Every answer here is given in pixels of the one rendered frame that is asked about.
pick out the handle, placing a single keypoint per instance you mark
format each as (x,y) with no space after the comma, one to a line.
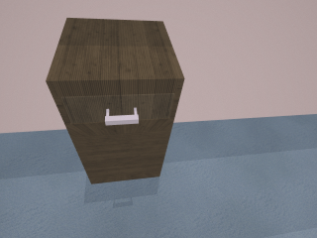
(121,119)

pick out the drawer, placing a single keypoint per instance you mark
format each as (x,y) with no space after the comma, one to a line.
(93,108)

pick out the cabinet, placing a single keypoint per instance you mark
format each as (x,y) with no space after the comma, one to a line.
(98,57)

